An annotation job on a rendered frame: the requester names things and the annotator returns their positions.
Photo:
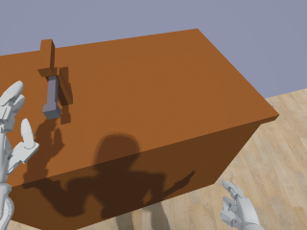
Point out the right robot hand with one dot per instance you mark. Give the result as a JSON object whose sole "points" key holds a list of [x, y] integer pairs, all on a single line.
{"points": [[240, 213]]}

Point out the left robot hand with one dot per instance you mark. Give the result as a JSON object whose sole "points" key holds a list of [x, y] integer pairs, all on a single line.
{"points": [[10, 103]]}

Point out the tap lever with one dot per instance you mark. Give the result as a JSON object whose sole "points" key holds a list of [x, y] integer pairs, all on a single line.
{"points": [[51, 110]]}

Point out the counter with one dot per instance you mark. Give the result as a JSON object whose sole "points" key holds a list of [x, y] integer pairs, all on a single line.
{"points": [[142, 119]]}

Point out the left robot forearm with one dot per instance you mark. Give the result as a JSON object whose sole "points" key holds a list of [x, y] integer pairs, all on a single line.
{"points": [[6, 206]]}

